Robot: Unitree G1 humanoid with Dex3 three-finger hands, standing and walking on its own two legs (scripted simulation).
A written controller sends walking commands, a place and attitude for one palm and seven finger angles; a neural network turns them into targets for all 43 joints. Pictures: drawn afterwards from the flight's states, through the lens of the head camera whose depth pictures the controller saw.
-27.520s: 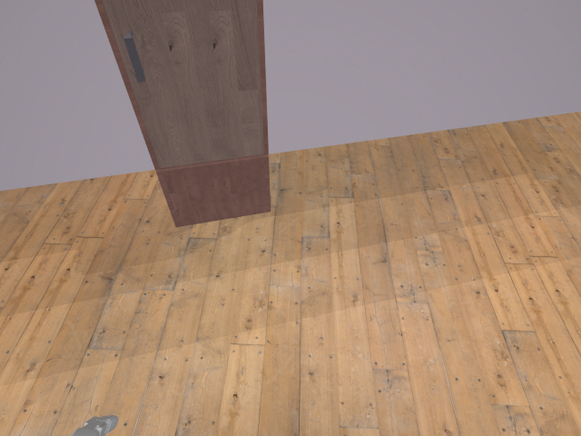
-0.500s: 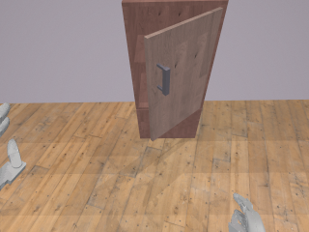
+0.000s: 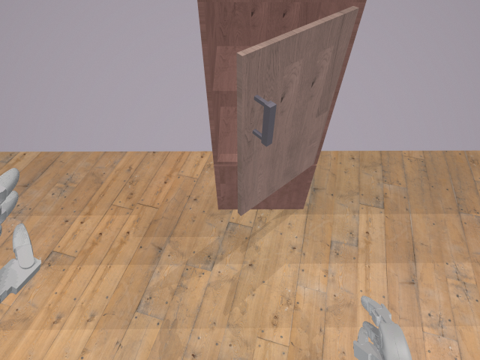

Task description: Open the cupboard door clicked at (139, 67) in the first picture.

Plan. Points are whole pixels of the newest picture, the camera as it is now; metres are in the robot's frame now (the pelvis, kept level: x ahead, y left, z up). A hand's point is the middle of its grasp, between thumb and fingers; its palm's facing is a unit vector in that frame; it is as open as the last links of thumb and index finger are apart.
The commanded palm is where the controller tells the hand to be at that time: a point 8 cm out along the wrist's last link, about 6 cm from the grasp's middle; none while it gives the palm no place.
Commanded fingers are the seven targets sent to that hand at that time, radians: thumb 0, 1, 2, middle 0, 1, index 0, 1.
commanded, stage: let the arm hang, fingers relaxed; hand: left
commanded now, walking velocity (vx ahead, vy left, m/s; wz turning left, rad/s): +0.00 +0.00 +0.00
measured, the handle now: (262, 120) +0.64 -0.01 +0.02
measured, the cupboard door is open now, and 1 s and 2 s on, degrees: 40 40 40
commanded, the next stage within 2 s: look to check the result in 1.18 s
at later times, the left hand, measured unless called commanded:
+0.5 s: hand out of the picture -0.02 +0.18 -0.17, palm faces +0.03 -0.98 -0.21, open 7.1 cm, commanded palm none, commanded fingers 0.00 0.90 0.90 -0.20 -0.30 -0.20 -0.30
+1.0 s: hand out of the picture +0.04 +0.20 -0.16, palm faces +0.04 -0.96 -0.27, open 7.4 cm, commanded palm none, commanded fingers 0.00 0.90 0.90 -0.20 -0.30 -0.20 -0.30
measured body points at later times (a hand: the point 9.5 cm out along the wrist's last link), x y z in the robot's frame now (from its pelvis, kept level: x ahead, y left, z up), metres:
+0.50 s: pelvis -0.02 -0.01 +0.00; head +0.01 -0.01 +0.45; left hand -0.02 +0.23 -0.15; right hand +0.01 -0.27 -0.15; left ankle -0.01 +0.09 -0.74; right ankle +0.03 -0.10 -0.74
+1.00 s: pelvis -0.01 -0.01 +0.00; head +0.00 -0.03 +0.45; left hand +0.03 +0.25 -0.14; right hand +0.02 -0.26 -0.16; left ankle -0.01 +0.09 -0.74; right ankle +0.03 -0.10 -0.74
